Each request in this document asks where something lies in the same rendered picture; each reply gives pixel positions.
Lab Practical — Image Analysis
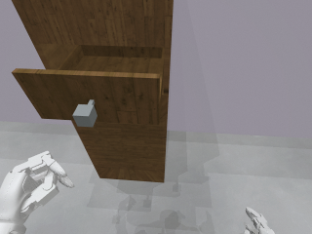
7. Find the drawer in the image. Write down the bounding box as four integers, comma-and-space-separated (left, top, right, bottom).
12, 45, 165, 125

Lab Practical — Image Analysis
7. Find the handle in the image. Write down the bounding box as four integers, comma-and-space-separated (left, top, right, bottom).
72, 99, 98, 128

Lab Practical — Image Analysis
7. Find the left robot hand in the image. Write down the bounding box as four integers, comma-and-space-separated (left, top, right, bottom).
0, 151, 74, 224

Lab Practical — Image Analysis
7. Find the cabinet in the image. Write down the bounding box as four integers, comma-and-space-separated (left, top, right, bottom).
12, 0, 174, 183

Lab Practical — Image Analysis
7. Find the right robot hand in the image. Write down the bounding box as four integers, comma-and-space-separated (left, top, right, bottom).
244, 207, 275, 234

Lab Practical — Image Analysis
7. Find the left robot forearm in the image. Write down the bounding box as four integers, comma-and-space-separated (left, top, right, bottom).
0, 220, 26, 234

